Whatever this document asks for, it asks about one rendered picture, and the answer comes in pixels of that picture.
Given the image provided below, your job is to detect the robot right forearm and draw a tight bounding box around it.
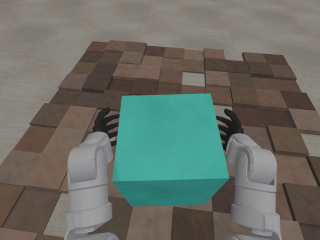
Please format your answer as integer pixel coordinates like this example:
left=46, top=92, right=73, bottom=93
left=225, top=133, right=282, bottom=240

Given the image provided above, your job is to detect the robot left forearm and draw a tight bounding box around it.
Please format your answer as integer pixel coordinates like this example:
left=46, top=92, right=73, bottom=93
left=64, top=131, right=114, bottom=240

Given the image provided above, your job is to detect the right robot hand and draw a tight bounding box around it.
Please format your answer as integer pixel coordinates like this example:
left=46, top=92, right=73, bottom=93
left=216, top=109, right=244, bottom=151

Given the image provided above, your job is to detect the carton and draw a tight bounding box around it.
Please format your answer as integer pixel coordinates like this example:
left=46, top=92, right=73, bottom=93
left=112, top=93, right=230, bottom=207

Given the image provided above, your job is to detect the left robot hand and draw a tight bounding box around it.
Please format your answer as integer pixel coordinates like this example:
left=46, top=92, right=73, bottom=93
left=93, top=107, right=120, bottom=147

